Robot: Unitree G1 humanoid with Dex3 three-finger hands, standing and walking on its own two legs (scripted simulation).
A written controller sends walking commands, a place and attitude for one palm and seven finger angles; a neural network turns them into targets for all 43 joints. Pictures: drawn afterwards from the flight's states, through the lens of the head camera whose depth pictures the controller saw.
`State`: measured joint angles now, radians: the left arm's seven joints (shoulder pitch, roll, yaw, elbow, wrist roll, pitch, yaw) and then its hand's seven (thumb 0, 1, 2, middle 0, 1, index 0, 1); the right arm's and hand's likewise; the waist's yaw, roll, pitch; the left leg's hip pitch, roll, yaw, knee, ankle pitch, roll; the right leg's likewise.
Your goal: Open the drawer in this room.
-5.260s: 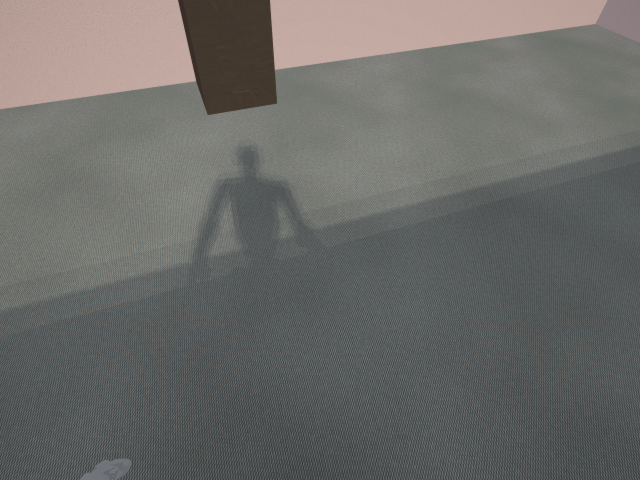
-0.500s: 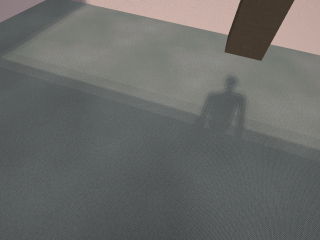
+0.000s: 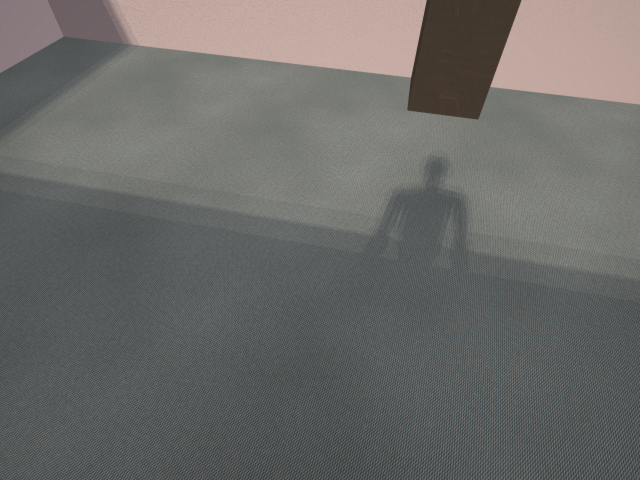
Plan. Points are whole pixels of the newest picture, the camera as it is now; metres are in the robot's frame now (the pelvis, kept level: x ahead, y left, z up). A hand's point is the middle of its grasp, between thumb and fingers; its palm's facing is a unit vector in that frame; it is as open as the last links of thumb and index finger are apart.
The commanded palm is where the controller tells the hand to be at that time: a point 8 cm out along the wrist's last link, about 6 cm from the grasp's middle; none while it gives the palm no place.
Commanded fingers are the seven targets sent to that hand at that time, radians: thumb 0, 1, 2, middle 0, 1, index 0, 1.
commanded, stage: stand and wait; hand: left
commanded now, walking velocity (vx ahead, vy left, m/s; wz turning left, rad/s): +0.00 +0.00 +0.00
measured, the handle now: out of the picture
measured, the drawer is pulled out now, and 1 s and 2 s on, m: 0.00 0.00 0.00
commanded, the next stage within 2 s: turn or walk to find it in 0.86 s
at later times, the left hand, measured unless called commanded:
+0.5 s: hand out of the picture -0.06 +0.16 -0.18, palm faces +0.06 -0.99 -0.16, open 7.4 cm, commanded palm none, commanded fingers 0.00 0.90 0.90 -0.20 -0.30 -0.20 -0.30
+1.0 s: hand out of the picture -0.01 +0.19 -0.18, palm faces +0.03 -0.98 -0.19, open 7.4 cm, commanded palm none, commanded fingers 0.00 0.90 0.90 -0.20 -0.30 -0.20 -0.30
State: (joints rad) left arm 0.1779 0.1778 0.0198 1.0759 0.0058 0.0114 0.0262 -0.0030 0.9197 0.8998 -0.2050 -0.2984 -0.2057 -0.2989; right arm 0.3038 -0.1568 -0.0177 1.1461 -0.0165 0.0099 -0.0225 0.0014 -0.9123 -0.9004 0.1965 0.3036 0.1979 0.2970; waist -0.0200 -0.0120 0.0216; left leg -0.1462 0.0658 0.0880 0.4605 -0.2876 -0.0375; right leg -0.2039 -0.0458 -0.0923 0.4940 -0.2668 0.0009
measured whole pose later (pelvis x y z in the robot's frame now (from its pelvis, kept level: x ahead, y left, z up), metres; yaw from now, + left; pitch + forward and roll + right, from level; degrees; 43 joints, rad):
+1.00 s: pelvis -0.01 +0.01 +0.00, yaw -2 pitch -1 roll +0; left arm 0.26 0.15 0.02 1.13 0.01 0.01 0.03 0.00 0.90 0.90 -0.20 -0.30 -0.20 -0.30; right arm 0.28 -0.12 -0.02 1.14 -0.02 0.00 -0.04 0.00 -0.91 -0.90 0.20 0.30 0.20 0.30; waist 0.01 0.00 0.04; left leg -0.16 0.06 0.12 0.46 -0.28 -0.02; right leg -0.22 -0.05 -0.06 0.47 -0.23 0.02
